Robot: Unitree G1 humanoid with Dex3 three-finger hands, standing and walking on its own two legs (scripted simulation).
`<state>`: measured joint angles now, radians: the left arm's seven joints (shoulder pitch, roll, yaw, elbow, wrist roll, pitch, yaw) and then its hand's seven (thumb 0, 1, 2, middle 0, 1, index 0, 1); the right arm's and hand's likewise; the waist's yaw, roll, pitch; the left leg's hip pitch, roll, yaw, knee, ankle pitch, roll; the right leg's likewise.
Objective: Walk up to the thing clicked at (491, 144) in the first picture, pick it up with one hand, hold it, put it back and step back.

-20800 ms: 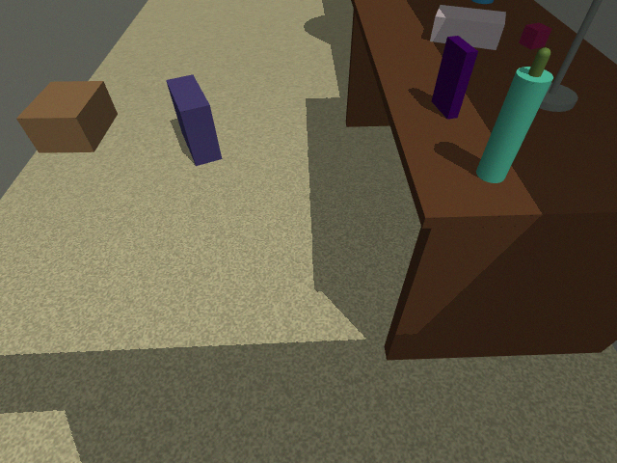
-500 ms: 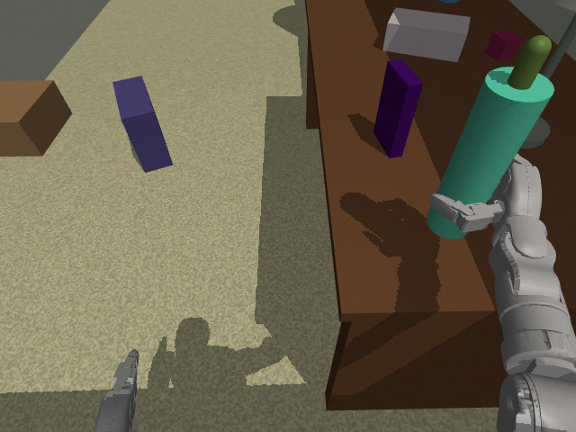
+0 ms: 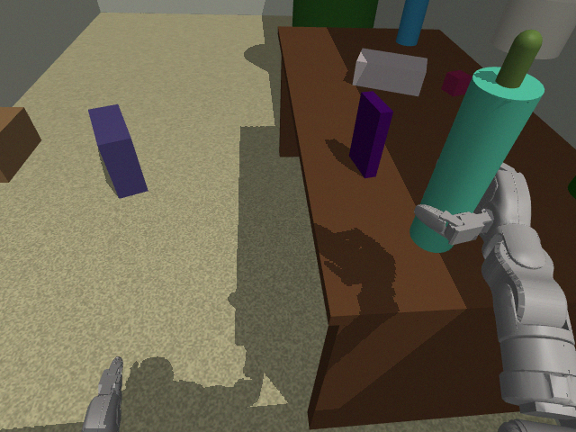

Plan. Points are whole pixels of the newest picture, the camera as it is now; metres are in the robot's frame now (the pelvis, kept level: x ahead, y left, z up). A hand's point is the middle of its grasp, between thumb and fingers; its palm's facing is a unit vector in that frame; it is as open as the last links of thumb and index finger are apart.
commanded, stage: lift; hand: right
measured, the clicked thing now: (469, 159) +0.37 -0.17 +0.24
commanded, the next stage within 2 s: hold in 0.46 s
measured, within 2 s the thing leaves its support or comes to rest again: neither
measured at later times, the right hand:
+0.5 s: hand (465, 188) +0.35 -0.18 +0.21, palm faces +0.17 +0.98 -0.03, open 9.6 cm
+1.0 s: hand (477, 186) +0.34 -0.18 +0.23, palm faces +0.16 +0.99 -0.04, open 9.6 cm
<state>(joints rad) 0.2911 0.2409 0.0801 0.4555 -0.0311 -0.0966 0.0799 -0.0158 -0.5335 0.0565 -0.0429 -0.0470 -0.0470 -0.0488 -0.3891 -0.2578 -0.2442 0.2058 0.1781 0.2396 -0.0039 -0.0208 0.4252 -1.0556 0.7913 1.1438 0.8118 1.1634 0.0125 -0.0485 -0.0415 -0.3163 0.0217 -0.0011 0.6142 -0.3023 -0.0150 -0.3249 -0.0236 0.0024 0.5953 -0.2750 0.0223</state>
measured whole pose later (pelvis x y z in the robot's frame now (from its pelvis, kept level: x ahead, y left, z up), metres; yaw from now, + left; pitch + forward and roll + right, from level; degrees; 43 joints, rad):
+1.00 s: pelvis +0.00 +0.00 +0.01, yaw -1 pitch -3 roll +0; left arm 0.23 0.24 0.08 0.60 -0.04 -0.16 0.07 -0.02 -0.55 0.06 -0.05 -0.05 -0.05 -0.05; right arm -0.34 -0.25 -0.26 -0.13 0.21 0.57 0.00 -0.02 0.42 -1.06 0.78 1.16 0.80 1.18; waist -0.01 -0.07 -0.05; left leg -0.23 0.03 0.01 0.55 -0.28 -0.02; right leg -0.24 -0.02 0.01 0.54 -0.25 0.02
